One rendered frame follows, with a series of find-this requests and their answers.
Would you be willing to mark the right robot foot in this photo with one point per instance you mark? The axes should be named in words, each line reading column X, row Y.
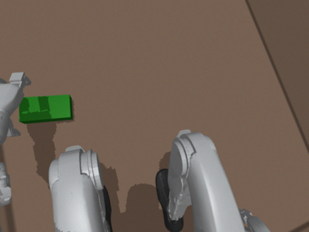
column 162, row 189

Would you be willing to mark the left robot foot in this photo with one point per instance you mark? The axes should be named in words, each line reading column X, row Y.
column 107, row 209

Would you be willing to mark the small box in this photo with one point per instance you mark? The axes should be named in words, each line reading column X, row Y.
column 45, row 109

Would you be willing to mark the right robot hand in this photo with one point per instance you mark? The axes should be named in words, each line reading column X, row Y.
column 255, row 224

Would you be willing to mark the left robot arm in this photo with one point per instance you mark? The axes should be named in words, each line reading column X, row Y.
column 5, row 187

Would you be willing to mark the left robot hand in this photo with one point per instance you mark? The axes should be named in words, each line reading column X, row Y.
column 11, row 96

